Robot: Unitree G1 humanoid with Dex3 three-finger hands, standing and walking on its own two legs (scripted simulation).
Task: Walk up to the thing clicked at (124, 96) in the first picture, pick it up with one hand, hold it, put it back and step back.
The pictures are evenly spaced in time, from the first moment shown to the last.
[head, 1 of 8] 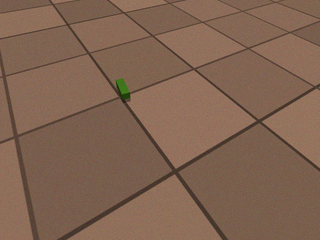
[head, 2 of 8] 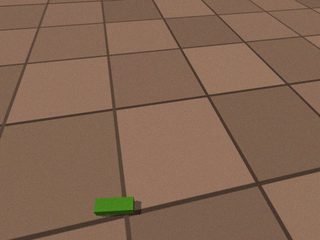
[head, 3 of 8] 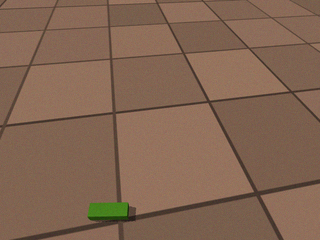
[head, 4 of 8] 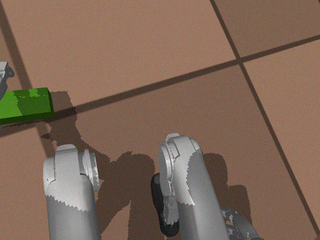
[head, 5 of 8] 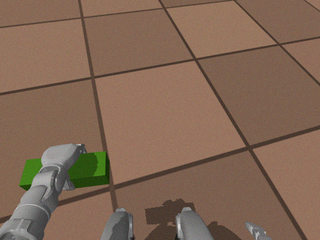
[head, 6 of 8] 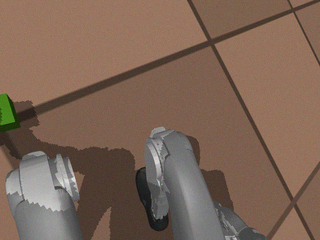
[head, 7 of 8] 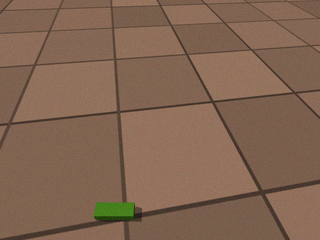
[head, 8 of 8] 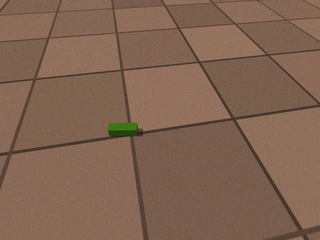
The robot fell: no
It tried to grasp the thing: yes
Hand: left
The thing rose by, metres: 0.66
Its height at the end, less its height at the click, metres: +0.00
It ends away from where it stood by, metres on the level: 0.02
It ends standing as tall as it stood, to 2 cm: yes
